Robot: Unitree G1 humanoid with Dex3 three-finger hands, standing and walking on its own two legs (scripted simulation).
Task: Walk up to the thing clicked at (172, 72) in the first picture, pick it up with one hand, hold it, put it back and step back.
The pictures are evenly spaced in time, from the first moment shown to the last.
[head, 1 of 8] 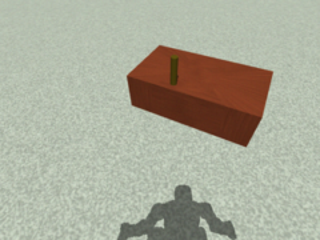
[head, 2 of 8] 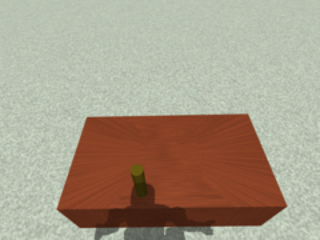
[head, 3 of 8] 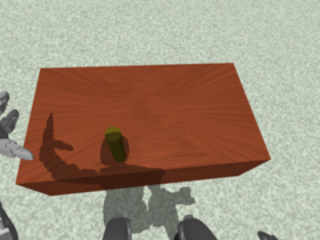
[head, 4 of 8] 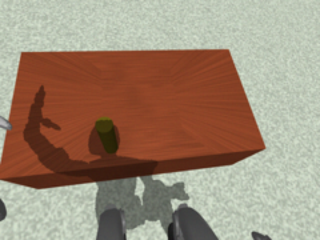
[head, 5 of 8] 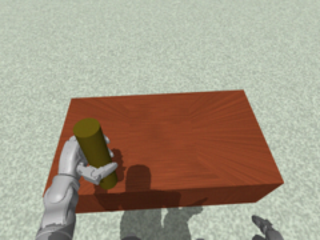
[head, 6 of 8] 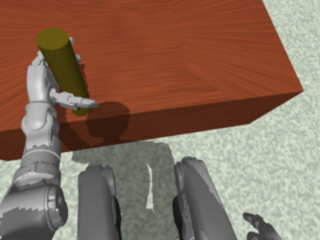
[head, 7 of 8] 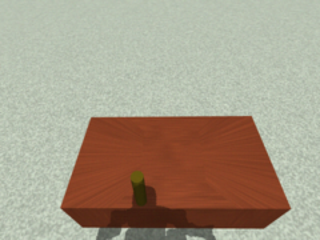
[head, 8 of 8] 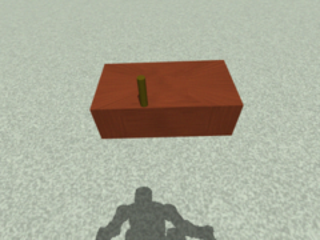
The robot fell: no
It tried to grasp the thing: yes
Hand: left
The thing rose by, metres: 0.35
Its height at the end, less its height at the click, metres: +0.00
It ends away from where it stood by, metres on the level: 0.04
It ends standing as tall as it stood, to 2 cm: yes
